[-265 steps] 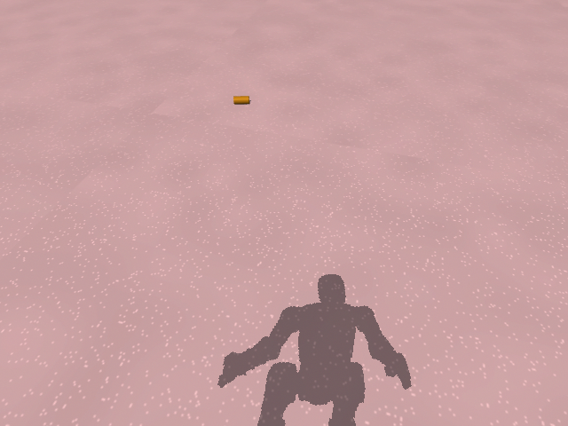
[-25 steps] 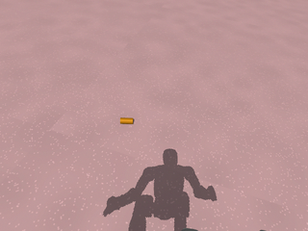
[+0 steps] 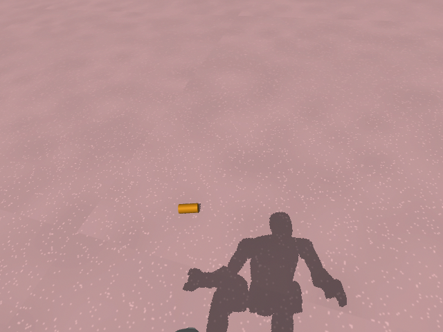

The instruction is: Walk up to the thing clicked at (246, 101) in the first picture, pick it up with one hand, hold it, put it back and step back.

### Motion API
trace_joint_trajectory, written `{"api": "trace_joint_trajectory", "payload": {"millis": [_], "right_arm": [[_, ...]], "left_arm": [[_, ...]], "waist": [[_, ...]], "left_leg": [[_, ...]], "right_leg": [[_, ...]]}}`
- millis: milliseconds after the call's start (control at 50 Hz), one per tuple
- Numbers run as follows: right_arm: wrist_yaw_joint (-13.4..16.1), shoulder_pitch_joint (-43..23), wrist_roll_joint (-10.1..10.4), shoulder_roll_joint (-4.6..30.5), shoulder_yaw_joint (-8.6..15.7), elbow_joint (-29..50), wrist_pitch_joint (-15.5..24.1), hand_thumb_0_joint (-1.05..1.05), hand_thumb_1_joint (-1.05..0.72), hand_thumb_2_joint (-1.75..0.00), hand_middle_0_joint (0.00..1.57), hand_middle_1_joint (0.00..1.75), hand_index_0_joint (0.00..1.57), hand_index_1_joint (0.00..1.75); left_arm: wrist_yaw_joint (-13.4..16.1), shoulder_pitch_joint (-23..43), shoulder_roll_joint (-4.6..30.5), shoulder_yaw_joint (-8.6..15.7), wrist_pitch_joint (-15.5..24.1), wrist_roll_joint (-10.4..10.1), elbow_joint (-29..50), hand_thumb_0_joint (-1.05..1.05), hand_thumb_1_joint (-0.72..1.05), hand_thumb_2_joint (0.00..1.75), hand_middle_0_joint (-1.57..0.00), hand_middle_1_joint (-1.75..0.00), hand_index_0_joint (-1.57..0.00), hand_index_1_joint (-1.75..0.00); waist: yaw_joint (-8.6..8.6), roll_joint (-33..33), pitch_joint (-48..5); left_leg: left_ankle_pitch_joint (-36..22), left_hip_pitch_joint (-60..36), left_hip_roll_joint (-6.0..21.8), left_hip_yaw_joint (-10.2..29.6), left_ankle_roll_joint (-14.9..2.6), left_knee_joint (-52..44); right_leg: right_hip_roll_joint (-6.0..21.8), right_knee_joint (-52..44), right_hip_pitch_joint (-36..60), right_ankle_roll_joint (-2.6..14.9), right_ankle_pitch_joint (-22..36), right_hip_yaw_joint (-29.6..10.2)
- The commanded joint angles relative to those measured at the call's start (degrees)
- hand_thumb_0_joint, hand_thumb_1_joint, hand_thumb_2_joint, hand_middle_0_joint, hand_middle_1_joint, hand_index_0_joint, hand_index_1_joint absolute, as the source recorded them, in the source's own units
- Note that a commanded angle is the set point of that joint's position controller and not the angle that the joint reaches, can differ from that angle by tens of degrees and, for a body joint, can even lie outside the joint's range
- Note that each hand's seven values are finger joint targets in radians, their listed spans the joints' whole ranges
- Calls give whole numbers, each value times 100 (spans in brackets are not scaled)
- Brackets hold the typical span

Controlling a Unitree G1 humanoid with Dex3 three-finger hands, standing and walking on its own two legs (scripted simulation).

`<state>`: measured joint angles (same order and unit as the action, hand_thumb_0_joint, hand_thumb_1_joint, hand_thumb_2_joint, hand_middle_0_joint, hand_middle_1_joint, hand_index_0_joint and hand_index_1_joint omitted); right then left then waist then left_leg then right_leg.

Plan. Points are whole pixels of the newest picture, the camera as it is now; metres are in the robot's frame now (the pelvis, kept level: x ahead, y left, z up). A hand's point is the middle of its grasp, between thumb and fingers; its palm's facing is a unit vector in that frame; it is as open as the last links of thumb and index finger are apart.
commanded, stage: walk up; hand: left
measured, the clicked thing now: (188, 208) +0.88 +0.27 -0.75
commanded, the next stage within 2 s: none
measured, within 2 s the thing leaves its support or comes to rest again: neither
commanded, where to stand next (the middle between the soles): +0.52 +0.01 m, yaw +0 degrees
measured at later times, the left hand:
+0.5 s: hand (103, 301) +0.24 +0.30 -0.15, palm faces -0.04 -0.94 -0.34, open 7.4 cm
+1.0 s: hand (122, 243) +0.37 +0.29 -0.14, palm faces +0.04 -0.91 -0.41, open 7.4 cm
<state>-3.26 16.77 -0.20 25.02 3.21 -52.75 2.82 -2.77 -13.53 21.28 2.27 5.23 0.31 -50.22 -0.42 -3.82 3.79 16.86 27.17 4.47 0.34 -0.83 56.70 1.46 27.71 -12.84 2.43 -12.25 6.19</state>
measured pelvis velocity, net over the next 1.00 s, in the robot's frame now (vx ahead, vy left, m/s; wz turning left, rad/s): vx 0.36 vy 0.01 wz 0.05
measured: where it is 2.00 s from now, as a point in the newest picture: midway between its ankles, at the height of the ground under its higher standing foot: (234, 282)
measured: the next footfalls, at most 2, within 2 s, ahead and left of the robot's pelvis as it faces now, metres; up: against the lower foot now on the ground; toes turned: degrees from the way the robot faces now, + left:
left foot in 0.22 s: +0.25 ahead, +0.15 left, +0.00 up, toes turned +7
right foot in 0.64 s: +0.39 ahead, -0.13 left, +0.00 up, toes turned -4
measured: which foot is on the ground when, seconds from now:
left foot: up 0.00-0.20, down 0.22-0.66, up 0.68-1.00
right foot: down 0.00-0.26, up 0.28-0.62, down 0.64-1.00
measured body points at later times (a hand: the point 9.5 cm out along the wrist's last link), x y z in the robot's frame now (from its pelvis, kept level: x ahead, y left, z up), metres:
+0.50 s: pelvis +0.19 +0.03 +0.00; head +0.21 +0.05 +0.45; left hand +0.24 +0.35 -0.13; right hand +0.27 -0.29 -0.10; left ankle +0.21 +0.15 -0.74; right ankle +0.27 -0.12 -0.69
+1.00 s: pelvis +0.36 +0.01 -0.01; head +0.38 +0.00 +0.44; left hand +0.37 +0.34 -0.11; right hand +0.46 -0.31 -0.12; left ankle +0.46 +0.15 -0.71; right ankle +0.35 -0.12 -0.74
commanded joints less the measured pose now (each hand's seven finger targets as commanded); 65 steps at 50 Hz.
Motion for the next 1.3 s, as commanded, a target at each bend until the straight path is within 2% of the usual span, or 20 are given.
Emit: {"api": "trace_joint_trajectory", "payload": {"millis": [0, 140, 200, 220, 240, 260, 340, 460, 600, 620, 640, 660, 780, 920, 1020, 1040, 1060, 1080, 1160, 1280], "right_arm": [[-66, -66, -106, 968, 319, 395, 85, 0, -90, -90, 20, 30, 20, 30], [-117, -505, -99, 876, 355, 537, 194, 0, -90, -90, 20, 30, 20, 30], [10, 489, -135, 1146, 467, 245, 282, 0, -90, -90, 20, 30, 20, 30], [95, 1125, -213, 1640, 620, 174, 311, 0, -90, -90, 20, 30, 20, 30], [136, 1113, -101, 2027, 696, 383, 326, 0, -90, -90, 20, 30, 20, 30], [132, 932, 72, 1929, 702, 403, 286, 0, -90, -90, 20, 30, 20, 30], [203, 108, 61, 1296, 413, 594, 288, 0, -90, -90, 20, 30, 20, 30], [130, 22, -29, 1479, 460, 768, 299, 0, -90, -90, 20, 30, 20, 30], [74, -240, -12, 1177, 328, 936, 157, 0, -90, -90, 20, 30, 20, 30], [81, -41, -16, 874, 218, 947, 152, 0, -90, -90, 20, 30, 20, 30], [81, 159, -13, 429, 49, 1056, 150, 0, -90, -90, 20, 30, 20, 30], [157, -55, -18, 1019, 224, 965, 82, 0, -90, -90, 20, 30, 20, 30], [50, 331, -2, 1060, 302, 426, -31, 0, -90, -90, 20, 30, 20, 30], [-121, -533, -133, 876, 346, 760, -29, 0, -90, -90, 20, 30, 20, 30], [-7, 92, -105, 906, 402, 453, 86, 0, -90, -90, 20, 30, 20, 30], [83, 533, -119, 1172, 483, 306, 106, 0, -90, -90, 20, 30, 20, 30], [154, 726, -156, 1699, 590, 421, 134, 0, -90, -90, 20, 30, 20, 30], [157, 633, -10, 1968, 630, 547, 109, 0, -90, -90, 20, 30, 20, 30], [256, -164, 28, 1360, 416, 689, 92, 0, -90, -90, 20, 30, 20, 30], [311, -558, -39, 1180, 237, 701, 26, 0, -90, -90, 20, 30, 20, 30]], "left_arm": [[80, -209, 1765, 554, 111, 22, 467, 0, 90, 90, -20, -30, -20, -30], [43, -288, 1846, 521, 45, 26, 505, 0, 90, 90, -20, -30, -20, -30], [71, -406, 1538, 356, 1, 27, 521, 0, 90, 90, -20, -30, -20, -30], [83, -621, 1122, 212, -4, -30, 595, 0, 90, 90, -20, -30, -20, -30], [128, -741, 1163, 245, -42, -91, 559, 0, 90, 90, -20, -30, -20, -30], [206, -426, 1665, 319, -86, -7, 442, 0, 90, 90, -20, -30, -20, -30], [109, -755, 1565, 312, -147, -77, 117, 0, 90, 90, -20, -30, -20, -30], [-90, -300, 1406, 364, -167, 50, 226, 0, 90, 90, -20, -30, -20, -30], [-7, -862, 1473, 500, 16, 75, -92, 0, 90, 90, -20, -30, -20, -30], [75, -1416, 1740, 620, 67, 91, -190, 0, 90, 90, -20, -30, -20, -30], [163, -1653, 2244, 726, 137, 101, -74, 0, 90, 90, -20, -30, -20, -30], [155, -1412, 2424, 688, 109, 27, 25, 0, 90, 90, -20, -30, -20, -30], [212, -536, 1765, 486, 133, -36, 355, 0, 90, 90, -20, -30, -20, -30], [198, -818, 1925, 531, 141, 18, 482, 0, 90, 90, -20, -30, -20, -30], [242, -378, 1670, 317, 20, -4, 582, 0, 90, 90, -20, -30, -20, -30], [244, -554, 1370, 188, -9, -9, 571, 0, 90, 90, -20, -30, -20, -30], [245, -772, 972, 80, -15, -87, 672, 0, 90, 90, -20, -30, -20, -30], [333, -876, 1404, 209, -98, -63, 506, 0, 90, 90, -20, -30, -20, -30], [331, -1019, 1499, 231, -203, -87, 88, 0, 90, 90, -20, -30, -20, -30], [346, -679, 1164, 228, -285, -35, -165, 0, 90, 90, -20, -30, -20, -30]], "waist": [[-171, 1147, 41], [-151, 924, 97], [434, 77, -515], [660, -1229, -995], [613, -1465, -995], [596, -487, -812], [101, -439, -84], [215, -570, 110], [-308, 212, -335], [-596, 1239, -585], [-578, 2385, -601], [-591, 1705, -435], [-35, 1300, -20], [-287, 1144, 9], [305, 569, -347], [470, -276, -641], [444, -1514, -803], [433, -1132, -724], [3, -582, -233], [0, -621, -403]], "left_leg": [[-295, 390, 250, -35, 164, -1123], [-679, -527, 40, -406, 20, -2290], [-264, -2439, -285, -480, -252, -2841], [443, -3386, 799, 1199, -638, -3375], [641, -3821, 2028, 3697, -1262, -4226], [398, -3247, 2101, 3526, -1503, -4105], [-537, -1756, 1213, 997, -975, -4139], [619, -1405, 1137, 606, -1262, -4409], [277, -507, 647, -5, -750, -2625], [221, -40, 235, -369, -565, -1120], [1300, 1024, -448, -531, -209, 529], [1503, 1351, -453, 13, -140, 942], [178, 492, 30, 300, 19, 88], [-258, 200, 112, -112, 98, -1560], [-699, -1885, -287, -443, -89, -2525], [-265, -2507, -95, -3, -254, -2946], [-269, -2998, 1268, 2161, -736, -3562], [-117, -2688, 2014, 3352, -1439, -4055], [-1155, -1582, 1167, 1187, -1031, -3638], [-2339, -820, 1110, 581, -1092, -3093]], "right_leg": [[1400, -1613, 93, 1073, -930, -1198], [1347, -1089, -83, 892, -686, -971], [905, 998, -588, 570, 1089, -402], [376, 2866, -1472, 190, 560, 19], [-466, 3629, -2711, -1, -1765, -186], [-3, 4094, -2630, 51, -1836, -916], [448, 3326, -1955, -34, -773, -974], [547, 1759, -1661, -273, -311, -523], [-6, 353, 715, -123, 99, -118], [370, -220, 1461, 18, -809, -818], [1825, -1121, 1845, 457, -1592, -3279], [2417, -1514, 1448, 1132, -1862, -4443], [1398, -1289, 237, 894, 2, -1646], [1450, -1179, 240, 991, -602, -1297], [1190, 421, -758, 600, 729, -625], [822, 1672, -992, 368, 784, -270], [73, 3136, -1980, -71, -525, 39], [-146, 3610, -2308, -39, -2097, -351], [397, 3336, -1801, 6, -1259, -896], [207, 1814, -628, -179, -739, -452]]}}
